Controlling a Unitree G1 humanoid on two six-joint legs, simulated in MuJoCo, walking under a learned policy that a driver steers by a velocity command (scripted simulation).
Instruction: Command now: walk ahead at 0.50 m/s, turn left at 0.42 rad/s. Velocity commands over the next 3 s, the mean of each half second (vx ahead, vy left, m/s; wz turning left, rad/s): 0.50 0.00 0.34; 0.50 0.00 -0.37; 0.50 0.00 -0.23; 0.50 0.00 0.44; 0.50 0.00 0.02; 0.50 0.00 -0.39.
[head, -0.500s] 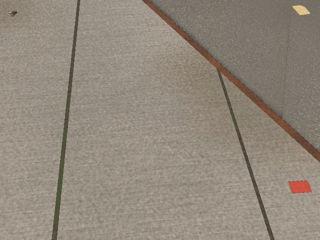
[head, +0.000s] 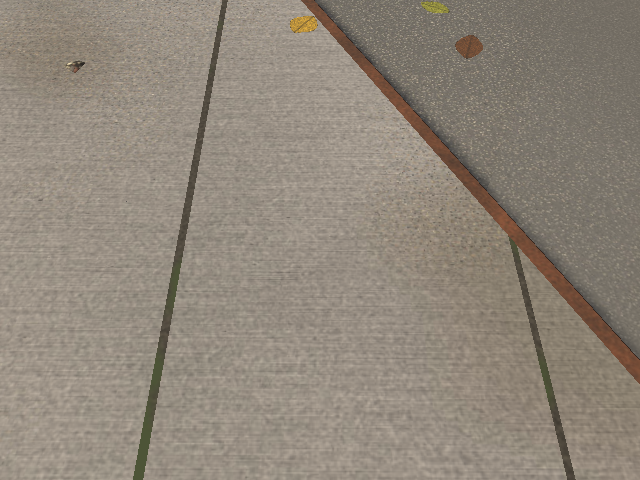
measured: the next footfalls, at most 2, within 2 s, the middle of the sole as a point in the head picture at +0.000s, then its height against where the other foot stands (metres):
right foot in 0.44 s outside the picture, level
left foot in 0.90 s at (265, 379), level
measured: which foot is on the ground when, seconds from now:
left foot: down 0.00-0.48, up 0.50-0.88, down 0.90-1.00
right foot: up 0.00-0.42, down 0.44-0.90, up 0.92-1.00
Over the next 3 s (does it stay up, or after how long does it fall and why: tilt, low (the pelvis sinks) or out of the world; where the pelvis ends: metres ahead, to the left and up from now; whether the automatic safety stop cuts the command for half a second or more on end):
stays up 1.70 0.02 0.00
